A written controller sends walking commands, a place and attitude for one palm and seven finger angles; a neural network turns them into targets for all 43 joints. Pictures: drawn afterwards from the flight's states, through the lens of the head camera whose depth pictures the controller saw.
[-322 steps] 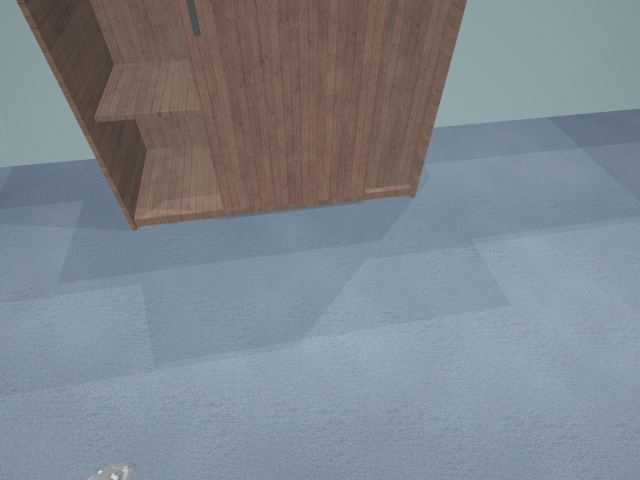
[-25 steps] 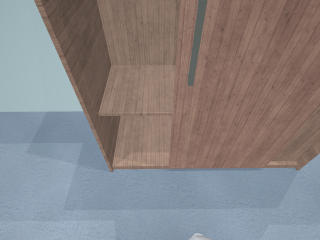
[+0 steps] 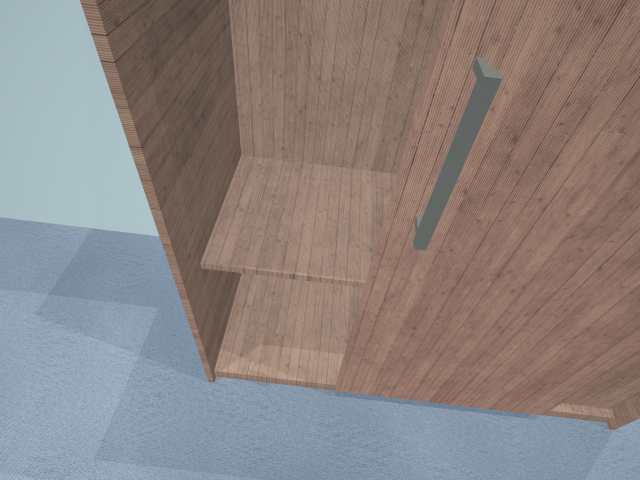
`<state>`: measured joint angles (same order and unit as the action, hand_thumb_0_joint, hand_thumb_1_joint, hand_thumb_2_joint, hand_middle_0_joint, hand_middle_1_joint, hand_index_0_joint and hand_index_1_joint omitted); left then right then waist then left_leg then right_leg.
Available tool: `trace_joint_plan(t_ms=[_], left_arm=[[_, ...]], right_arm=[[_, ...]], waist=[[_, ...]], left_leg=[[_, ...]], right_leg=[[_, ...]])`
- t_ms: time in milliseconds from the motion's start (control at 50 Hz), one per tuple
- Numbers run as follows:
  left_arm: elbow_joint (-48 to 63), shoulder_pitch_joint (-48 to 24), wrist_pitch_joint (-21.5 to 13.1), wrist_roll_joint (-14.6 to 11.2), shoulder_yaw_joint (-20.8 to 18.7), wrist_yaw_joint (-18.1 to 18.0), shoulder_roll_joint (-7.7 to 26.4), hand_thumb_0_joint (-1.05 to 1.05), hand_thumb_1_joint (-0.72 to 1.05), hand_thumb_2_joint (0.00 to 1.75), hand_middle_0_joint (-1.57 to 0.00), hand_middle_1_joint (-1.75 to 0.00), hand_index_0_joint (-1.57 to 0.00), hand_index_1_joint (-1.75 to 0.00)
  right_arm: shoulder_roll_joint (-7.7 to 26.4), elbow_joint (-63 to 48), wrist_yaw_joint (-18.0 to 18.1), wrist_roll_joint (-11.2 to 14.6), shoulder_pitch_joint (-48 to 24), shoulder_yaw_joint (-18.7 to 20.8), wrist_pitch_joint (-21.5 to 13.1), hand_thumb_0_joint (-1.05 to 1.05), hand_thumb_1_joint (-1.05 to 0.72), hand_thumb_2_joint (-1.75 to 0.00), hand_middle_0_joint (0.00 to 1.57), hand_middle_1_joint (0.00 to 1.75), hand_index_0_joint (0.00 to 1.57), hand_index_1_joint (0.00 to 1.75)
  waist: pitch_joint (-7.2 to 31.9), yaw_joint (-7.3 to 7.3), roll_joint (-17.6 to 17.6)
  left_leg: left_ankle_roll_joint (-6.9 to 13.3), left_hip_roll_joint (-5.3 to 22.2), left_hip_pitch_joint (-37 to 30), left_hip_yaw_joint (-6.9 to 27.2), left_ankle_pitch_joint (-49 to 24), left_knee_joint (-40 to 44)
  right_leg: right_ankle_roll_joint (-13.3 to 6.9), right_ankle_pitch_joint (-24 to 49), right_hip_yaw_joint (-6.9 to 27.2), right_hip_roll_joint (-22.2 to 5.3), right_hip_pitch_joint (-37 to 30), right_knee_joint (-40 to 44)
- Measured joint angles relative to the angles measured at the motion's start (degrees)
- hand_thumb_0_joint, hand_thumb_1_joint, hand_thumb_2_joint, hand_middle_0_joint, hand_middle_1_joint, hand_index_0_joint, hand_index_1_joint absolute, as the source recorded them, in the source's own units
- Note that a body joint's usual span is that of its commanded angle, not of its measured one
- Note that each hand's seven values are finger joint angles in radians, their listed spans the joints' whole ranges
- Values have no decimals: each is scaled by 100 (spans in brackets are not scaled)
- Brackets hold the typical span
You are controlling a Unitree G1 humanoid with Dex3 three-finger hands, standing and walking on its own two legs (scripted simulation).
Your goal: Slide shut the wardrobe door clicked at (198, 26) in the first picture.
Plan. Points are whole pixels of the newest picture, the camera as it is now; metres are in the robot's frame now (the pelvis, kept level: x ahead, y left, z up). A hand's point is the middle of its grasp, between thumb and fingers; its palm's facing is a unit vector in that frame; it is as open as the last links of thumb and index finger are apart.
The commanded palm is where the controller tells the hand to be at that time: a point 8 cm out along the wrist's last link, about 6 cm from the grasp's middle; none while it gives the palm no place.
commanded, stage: come to a stop and stand still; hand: right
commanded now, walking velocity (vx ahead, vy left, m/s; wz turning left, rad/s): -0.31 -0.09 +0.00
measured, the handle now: (446, 167) +0.47 -0.11 +0.17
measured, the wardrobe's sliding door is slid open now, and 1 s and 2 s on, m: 0.38 0.38 0.38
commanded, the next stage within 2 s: look again from close up in 1.50 s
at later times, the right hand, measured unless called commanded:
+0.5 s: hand out of the picture +0.03 -0.21 -0.17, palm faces +0.02 +0.96 -0.27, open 7.4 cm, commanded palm none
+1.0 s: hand out of the picture -0.03 -0.18 -0.16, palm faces +0.02 +0.98 -0.20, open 7.4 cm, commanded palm none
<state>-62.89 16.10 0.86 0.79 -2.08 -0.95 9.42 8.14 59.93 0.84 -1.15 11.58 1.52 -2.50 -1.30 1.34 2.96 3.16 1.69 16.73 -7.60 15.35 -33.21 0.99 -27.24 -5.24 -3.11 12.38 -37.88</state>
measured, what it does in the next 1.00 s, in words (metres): steps on the spot: right foot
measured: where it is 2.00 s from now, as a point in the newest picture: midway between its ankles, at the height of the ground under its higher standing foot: outside the picture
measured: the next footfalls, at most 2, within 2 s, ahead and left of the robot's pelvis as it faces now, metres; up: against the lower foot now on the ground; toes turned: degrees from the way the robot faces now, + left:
right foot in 0.16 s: +0.05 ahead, -0.13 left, +0.00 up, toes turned -3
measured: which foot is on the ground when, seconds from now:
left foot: down 0.00-1.00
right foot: up 0.00-0.14, down 0.16-1.00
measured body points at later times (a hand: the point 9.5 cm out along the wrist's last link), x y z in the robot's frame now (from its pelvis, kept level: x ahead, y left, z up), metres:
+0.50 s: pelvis -0.02 -0.02 -0.01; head -0.01 +0.00 +0.44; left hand +0.06 +0.22 -0.16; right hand +0.03 -0.26 -0.15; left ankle -0.01 +0.11 -0.73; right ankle +0.01 -0.13 -0.73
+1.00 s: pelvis -0.02 -0.01 +0.01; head -0.01 +0.00 +0.46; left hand -0.05 +0.21 -0.16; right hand -0.03 -0.23 -0.15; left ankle -0.01 +0.11 -0.73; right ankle +0.01 -0.13 -0.73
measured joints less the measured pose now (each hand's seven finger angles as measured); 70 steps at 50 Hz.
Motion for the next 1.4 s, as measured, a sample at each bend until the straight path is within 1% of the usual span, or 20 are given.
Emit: trace_joint_plan(t_ms=[60, 140, 160, 180, 240, 280, 320, 340, 360, 380, 420, 460, 520, 600, 740, 840, 980, 1100, 1240, 1400], left_arm=[[-35, -60, 55, -52, 33, -50, -73, 0, 92, 90, -19, -30, -20, -30], [20, -184, 145, -35, 14, -67, -107, 0, 91, 90, -19, -30, -20, -30], [47, -220, 165, -28, 3, -66, -98, 0, 91, 90, -19, -30, -20, -30], [61, -266, 179, -20, -12, -65, -102, 0, 91, 90, -19, -30, -20, -30], [165, -343, 178, 11, -28, -59, -131, 0, 91, 90, -19, -30, -20, -30], [244, -370, 140, 26, -20, -78, -138, 0, 91, 90, -19, -30, -20, -30], [277, -414, 113, 47, -17, -98, -124, 0, 92, 90, -20, -30, -20, -30], [307, -423, 103, 18, -23, -83, -75, 0, 92, 90, -20, -30, -20, -30], [399, -402, 106, -5, -42, -46, -27, 0, 92, 90, -20, -30, -20, -30], [517, -394, 120, -7, -50, -3, 10, 0, 92, 90, -20, -30, -20, -30], [712, -471, 113, -1, -74, 36, 115, 0, 92, 90, -20, -30, -20, -30], [828, -508, 56, -15, -64, 41, 120, 0, 92, 90, -20, -30, -20, -30], [944, -401, -41, 19, 7, 39, 117, 0, 92, 90, -19, -30, -20, -30], [921, -333, 25, 30, 81, 41, 102, 0, 92, 90, -19, -30, -20, -30], [781, -56, 16, 69, 102, 78, 144, 0, 93, 90, -20, -30, -20, -30], [506, 229, 2, 65, 136, 67, 117, 0, 92, 90, -20, -30, -20, -30], [119, 451, -57, 36, 198, 37, -16, 0, 92, 90, -19, -30, -20, -30], [-86, 421, -129, 10, 243, 11, -163, 0, 91, 90, -19, -30, -20, -30], [-154, 215, -169, 1, 250, -8, -273, 0, 91, 90, -20, -30, -20, -30], [-187, 50, -177, 6, 213, -43, -154, 1, 93, 90, -20, -30, -20, -30]], right_arm=[[-4, 44, 102, 32, -140, 8, 83, 0, -93, -90, 20, 30, 20, 30], [16, 13, 129, 51, -312, 50, 246, 0, -92, -90, 20, 30, 20, 30], [21, -4, 131, 53, -338, 65, 283, 0, -92, -90, 20, 30, 20, 30], [40, -11, 133, 53, -358, 81, 319, 0, -92, -90, 20, 30, 20, 30], [142, -42, 137, 65, -361, 128, 449, 0, -92, -90, 20, 30, 20, 30], [207, -63, 123, 72, -354, 134, 510, 0, -91, -90, 20, 30, 20, 30], [250, -73, 106, 68, -340, 145, 536, 0, -91, -90, 20, 30, 20, 30], [248, -74, 134, 88, -302, 100, 490, 0, -91, -90, 20, 30, 20, 30], [263, -141, 152, 81, -204, 57, 421, 0, -91, -90, 20, 30, 20, 30], [295, -206, 166, 61, -100, 33, 328, 0, -91, -90, 20, 30, 20, 30], [274, -239, 178, 1, 17, -23, 217, 0, -91, -90, 20, 30, 20, 30], [293, -236, 179, -1, 145, -50, 217, 0, -91, -90, 20, 30, 20, 30], [283, -202, 160, 20, 252, -69, 351, 0, -91, -90, 20, 30, 20, 30], [244, -239, 102, 15, 379, -120, 350, 1, -91, -90, 20, 30, 20, 30], [180, -165, 25, 9, 631, -142, 349, 1, -91, -90, 20, 30, 20, 30], [130, -39, 14, 19, 707, -143, 301, 1, -91, -90, 20, 30, 20, 30], [34, 183, 21, 44, 668, -170, 223, 1, -91, -90, 20, 30, 20, 30], [-47, 341, 46, 57, 567, -190, 165, 1, -91, -90, 20, 30, 20, 30], [-33, 444, 79, 55, 509, -174, 136, 1, -92, -90, 20, 30, 20, 30], [-31, 461, 87, 49, 513, -161, 109, 1, -92, -90, 20, 30, 20, 30]], waist=[[-101, -1, -50], [-303, -43, -125], [-352, -54, -133], [-402, -70, -184], [-444, -114, -392], [-440, -135, -461], [-422, -151, -468], [-366, -153, -390], [-274, -163, -354], [-202, -185, -352], [-251, -146, -183], [-271, -97, -217], [-158, -113, -208], [-38, -180, -106], [138, -125, -128], [147, -109, -171], [58, -81, -225], [1, -75, -262], [23, -92, -278], [53, -137, -266]], left_leg=[[30, -32, -153, -47, -48, 228], [-8, -33, -185, -87, 4, 168], [-22, -40, -167, -95, 34, 107], [-39, -22, -148, -75, 65, 36], [-122, 78, -60, 39, 76, -81], [-209, 82, 63, 211, 476, -430], [-249, 39, 129, 395, 913, -813], [-232, -5, 103, 452, 795, -729], [-204, 10, 29, 564, 235, -410], [-252, 11, 5, 650, 183, -241], [-283, -78, 70, 619, 382, -436], [-305, -29, 43, 664, 490, -582], [-326, 16, -54, 703, 470, -538], [-332, -7, -131, 697, 259, -281], [-294, -12, -47, 690, 76, 4], [-298, -28, -63, 681, -32, 167], [-287, -46, -158, 663, -60, 318], [-263, -77, -289, 659, -30, 395], [-234, -116, -428, 656, 29, 444], [-219, -134, -565, 650, 73, 519]], right_leg=[[35, 149, 151, 50, 114, 56], [77, 717, 157, 54, 152, 445], [66, 939, 153, 41, 155, 516], [3, 1083, 131, 56, 150, 512], [-100, 1066, 16, 153, 105, 592], [-153, 1125, -38, 201, 84, 716], [-185, 1227, -52, 228, 79, 839], [-182, 1237, -21, 192, 189, 755], [-175, 1183, -15, 179, 369, 540], [-165, 992, -20, 170, 549, 266], [-124, 725, 164, 142, 683, -59], [-142, 991, 163, 217, 560, 27], [-189, 1010, 127, 271, 413, 160], [-200, 1161, 134, 259, 353, 374], [-190, 1440, 165, 289, 413, 742], [-171, 1524, 187, 286, 402, 902], [-133, 1564, 206, 274, 299, 1074], [-99, 1528, 209, 246, 168, 1144], [-61, 1456, 213, 208, 36, 1169], [-37, 1410, 218, 193, -100, 1240]])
